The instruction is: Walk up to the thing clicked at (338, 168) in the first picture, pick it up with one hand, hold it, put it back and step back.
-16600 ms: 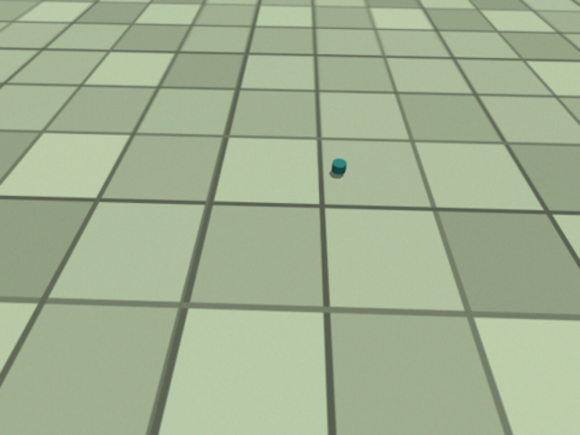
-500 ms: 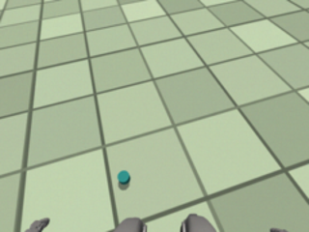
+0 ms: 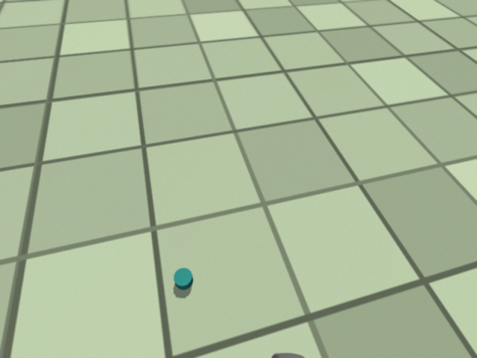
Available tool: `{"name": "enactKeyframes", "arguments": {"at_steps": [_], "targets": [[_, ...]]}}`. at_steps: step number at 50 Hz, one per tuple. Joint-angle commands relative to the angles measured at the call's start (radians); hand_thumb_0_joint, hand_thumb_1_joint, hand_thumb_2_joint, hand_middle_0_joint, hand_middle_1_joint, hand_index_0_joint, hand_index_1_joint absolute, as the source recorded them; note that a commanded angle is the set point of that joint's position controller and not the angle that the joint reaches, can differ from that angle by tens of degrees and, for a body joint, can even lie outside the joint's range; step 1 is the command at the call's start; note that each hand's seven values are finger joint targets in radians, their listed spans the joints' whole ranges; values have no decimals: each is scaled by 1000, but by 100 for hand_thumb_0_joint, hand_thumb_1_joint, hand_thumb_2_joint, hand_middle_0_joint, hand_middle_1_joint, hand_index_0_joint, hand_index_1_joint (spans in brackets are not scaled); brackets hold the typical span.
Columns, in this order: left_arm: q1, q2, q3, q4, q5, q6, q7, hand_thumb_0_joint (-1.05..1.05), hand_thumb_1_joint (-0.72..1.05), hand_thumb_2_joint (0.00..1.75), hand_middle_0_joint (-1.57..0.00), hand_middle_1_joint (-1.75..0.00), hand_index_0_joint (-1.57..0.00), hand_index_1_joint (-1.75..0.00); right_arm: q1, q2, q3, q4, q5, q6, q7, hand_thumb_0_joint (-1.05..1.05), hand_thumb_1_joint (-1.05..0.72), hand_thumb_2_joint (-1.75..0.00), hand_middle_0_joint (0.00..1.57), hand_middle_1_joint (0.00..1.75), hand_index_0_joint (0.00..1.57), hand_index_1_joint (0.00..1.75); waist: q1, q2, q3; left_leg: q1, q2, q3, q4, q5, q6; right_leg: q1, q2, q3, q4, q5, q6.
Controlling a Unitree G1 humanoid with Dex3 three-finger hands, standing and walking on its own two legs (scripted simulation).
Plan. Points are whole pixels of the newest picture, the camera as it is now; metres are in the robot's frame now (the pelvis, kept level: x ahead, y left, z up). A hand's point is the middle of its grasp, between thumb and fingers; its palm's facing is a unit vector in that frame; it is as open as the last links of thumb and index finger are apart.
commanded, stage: walk up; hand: left
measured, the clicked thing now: (183, 278) +0.49 +0.19 -0.73
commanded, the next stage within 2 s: none
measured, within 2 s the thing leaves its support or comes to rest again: neither
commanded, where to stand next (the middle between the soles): +0.08 -0.04 m, yaw -3 degrees
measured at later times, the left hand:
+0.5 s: hand out of the picture +0.10 +0.27 -0.16, palm faces -0.01 -0.92 -0.38, open 7.4 cm
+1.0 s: hand out of the picture -0.01 +0.30 -0.14, palm faces +0.00 -0.90 -0.43, open 7.4 cm
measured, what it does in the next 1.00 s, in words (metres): steps on the spot: left foot, then right foot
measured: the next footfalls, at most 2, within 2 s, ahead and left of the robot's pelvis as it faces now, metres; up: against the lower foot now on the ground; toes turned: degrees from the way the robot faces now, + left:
left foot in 0.34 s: +0.14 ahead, +0.11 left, +0.00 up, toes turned +1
right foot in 0.62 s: -0.05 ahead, -0.14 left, +0.00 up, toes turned -3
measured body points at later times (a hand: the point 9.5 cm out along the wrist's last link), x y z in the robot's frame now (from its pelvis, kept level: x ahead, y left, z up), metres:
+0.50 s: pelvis -0.01 -0.01 -0.01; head +0.05 +0.00 +0.43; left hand +0.10 +0.31 -0.13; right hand +0.11 -0.32 -0.12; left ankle +0.10 +0.11 -0.72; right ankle -0.06 -0.14 -0.65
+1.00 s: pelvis +0.02 +0.00 +0.00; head +0.05 +0.00 +0.44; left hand -0.01 +0.34 -0.11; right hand +0.09 -0.33 -0.12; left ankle +0.13 +0.12 -0.72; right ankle -0.09 -0.14 -0.71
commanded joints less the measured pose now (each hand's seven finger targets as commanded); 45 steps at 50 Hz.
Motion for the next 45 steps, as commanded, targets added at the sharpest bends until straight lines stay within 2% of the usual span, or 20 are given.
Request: {"name": "enactKeyframes", "arguments": {"at_steps": [1,2,3,4,7,11,13,16,18,19,23,26,29,30,31,32,33,36,41,45], "targets": [[29,204,61,-103,5,-66,0,0,90,90,-20,-30,-20,-30,16,-273,-69,-96,24,-22,-28,0,-90,-90,20,30,20,30,31,102,-155,24,153,-126,43,692,133,191,-13,29,-232,170,-63],[122,278,82,-91,7,-72,3,0,90,90,-20,-30,-20,-30,-25,-230,-54,-131,36,-27,-28,0,-90,-90,20,30,20,30,78,-85,-219,-178,27,-23,275,506,75,367,-133,268,-257,225,-132],[148,305,89,-91,-7,-67,0,0,90,90,-20,-30,-20,-30,-58,-213,-48,-146,34,-25,-32,0,-90,-90,20,30,20,30,96,-182,-161,-393,-75,45,403,-15,55,432,-294,483,-336,222,-244],[147,302,87,-115,-4,-67,-3,0,90,90,-20,-30,-20,-30,-71,-221,-49,-141,21,-22,-41,0,-90,-90,20,30,20,30,97,-139,-120,-437,-52,-36,489,-200,57,380,-384,543,-364,286,-307],[64,250,60,-148,-8,-73,12,0,90,90,-20,-30,-20,-30,-38,-214,-50,-123,12,-25,-21,0,-90,-90,20,30,20,30,34,-36,-2,-391,19,-80,362,-117,57,197,-284,345,-340,259,-236],[-26,204,24,-167,-14,-69,28,0,90,90,-20,-30,-20,-30,-25,-164,-36,-83,21,-9,-17,0,-90,-90,20,30,20,30,2,-83,-55,-132,6,-8,117,58,16,52,-214,150,-213,818,-173],[-60,223,25,-187,-28,-45,37,0,90,90,-20,-30,-20,-30,-27,-166,-39,-77,26,8,-32,0,-90,-90,20,30,20,30,-13,-98,-75,-102,-40,33,42,171,25,62,-190,130,-125,918,-139],[-85,199,22,-217,-45,-2,41,0,90,90,-20,-30,-20,-30,-32,-244,-63,-87,16,25,-43,0,-90,-90,20,30,20,30,-26,1,-90,-18,40,-78,-75,576,53,-67,-120,130,-29,520,-52],[-23,175,26,-201,-59,19,49,0,90,90,-20,-30,-20,-30,-67,-343,-84,-122,25,34,-38,0,-90,-90,20,30,20,30,-26,211,-175,-98,350,-393,-238,765,273,11,69,34,312,-26,11],[-19,189,40,-185,-49,32,55,0,90,90,-20,-30,-20,-30,-71,-349,-94,-130,15,32,-40,0,-90,-90,20,30,20,30,-37,224,-182,-96,406,-501,-257,773,337,-17,78,105,499,-248,15],[46,181,48,-147,-45,34,49,0,90,90,-20,-30,-20,-30,-191,-270,-75,-180,7,39,-56,0,-90,-90,20,30,20,30,26,161,-165,-150,271,-241,-177,604,260,-66,45,137,605,-143,19],[62,167,45,-137,-32,-4,33,0,90,90,-20,-30,-20,-30,-166,-255,-71,-179,-23,46,-27,0,-90,-90,20,30,20,30,-15,199,-234,-30,187,-208,-205,34,216,-36,11,27,205,-189,32],[199,168,58,-59,-14,-36,38,0,90,90,-20,-30,-20,-30,-162,-284,-84,-176,-35,80,-2,0,-90,-90,20,30,20,30,18,239,-215,-142,176,-209,-193,-178,186,169,47,-63,-198,-97,30],[205,187,64,-43,2,-52,45,0,90,90,-20,-30,-20,-30,-142,-238,-75,-165,-30,91,-1,0,-90,-90,20,30,20,30,26,134,-161,-275,121,-162,-65,-190,138,250,29,20,-316,-53,14],[305,291,110,-77,22,-63,33,0,90,90,-20,-30,-20,-30,-130,-210,-75,-218,-26,81,13,0,-90,-90,20,30,20,30,82,-141,-132,-654,-33,-23,247,-299,63,474,-120,377,-461,-481,-76],[228,427,145,-116,30,-66,41,0,90,90,-20,-30,-20,-30,-304,-220,-71,-255,-26,68,11,0,-90,-90,20,30,20,30,158,-277,15,-822,-56,-104,361,-138,23,254,-417,804,-613,-820,-204],[120,415,138,-158,24,-83,43,0,90,90,-20,-30,-20,-30,-359,-284,-88,-247,-20,48,9,0,-90,-90,20,30,20,30,130,-108,156,-770,9,-248,380,-20,3,111,-467,840,-615,-756,-238],[38,302,115,-168,7,-117,37,0,90,90,-20,-30,-20,-30,-148,-247,-87,-156,4,19,34,0,-90,-90,20,30,20,30,-5,-37,110,-627,-22,-154,357,179,-4,212,-247,347,-500,-187,-110],[133,243,98,-182,1,-118,19,0,90,90,-20,-30,-20,-30,-163,-190,-72,-163,3,18,69,0,-90,-90,20,30,20,30,42,-142,78,-430,11,-58,108,210,-12,237,-192,102,-453,155,-115],[181,260,78,-201,-7,-99,22,0,90,90,-20,-30,-20,-30,-158,-182,-76,-165,4,13,66,0,-90,-90,20,30,20,30,48,-126,12,-145,-1,19,-24,222,23,150,-245,93,-366,374,-123]]}}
